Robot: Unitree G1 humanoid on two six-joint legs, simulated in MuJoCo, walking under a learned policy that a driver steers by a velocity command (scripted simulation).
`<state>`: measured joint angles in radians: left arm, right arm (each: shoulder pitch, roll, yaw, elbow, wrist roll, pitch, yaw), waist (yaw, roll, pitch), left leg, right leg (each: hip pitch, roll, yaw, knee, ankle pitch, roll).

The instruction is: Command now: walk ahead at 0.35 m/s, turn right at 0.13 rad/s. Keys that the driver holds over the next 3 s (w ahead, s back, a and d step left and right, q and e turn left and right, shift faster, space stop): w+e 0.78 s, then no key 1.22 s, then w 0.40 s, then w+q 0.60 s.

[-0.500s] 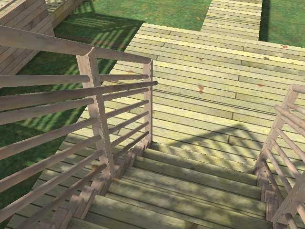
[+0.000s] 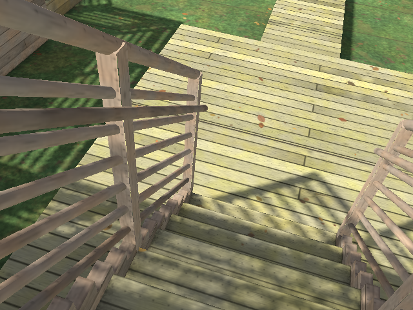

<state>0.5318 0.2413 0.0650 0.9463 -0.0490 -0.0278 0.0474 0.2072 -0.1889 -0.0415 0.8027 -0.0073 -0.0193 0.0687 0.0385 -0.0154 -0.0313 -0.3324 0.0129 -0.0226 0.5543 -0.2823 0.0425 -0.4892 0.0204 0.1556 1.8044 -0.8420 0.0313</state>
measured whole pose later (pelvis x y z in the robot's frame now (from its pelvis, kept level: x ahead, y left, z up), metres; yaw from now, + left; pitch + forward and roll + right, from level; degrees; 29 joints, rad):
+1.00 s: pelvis +0.42 -0.13 -0.27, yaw -31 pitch +1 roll -2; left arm 0.43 0.14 0.02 0.91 -0.02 -0.02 0.07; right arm 0.19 -0.23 -0.05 0.70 -0.03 -0.03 -0.01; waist 0.00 0.09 -0.05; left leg -0.60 0.01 -0.13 0.64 0.54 -0.05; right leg -0.35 0.16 0.12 1.07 -0.73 -0.06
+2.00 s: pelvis +0.55 -0.24 -0.38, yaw -27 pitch +1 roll +0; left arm 0.27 0.13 0.01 1.06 -0.02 0.07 0.03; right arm 0.41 -0.15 -0.05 1.01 -0.01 0.06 -0.06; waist -0.02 0.02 0.01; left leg -0.16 0.00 0.04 0.54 -0.39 0.01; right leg -0.35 0.00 0.08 0.56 -0.22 0.03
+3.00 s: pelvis +0.91 -0.38 -0.67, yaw -12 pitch +2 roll +3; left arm -0.10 0.20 0.03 0.79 0.01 -0.10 0.01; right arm 0.59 -0.11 -0.04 1.05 0.00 -0.08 -0.07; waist -0.08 -0.03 -0.06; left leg -0.43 -0.21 0.01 1.21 -0.80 0.13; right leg -0.74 -0.02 0.14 0.89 0.36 0.02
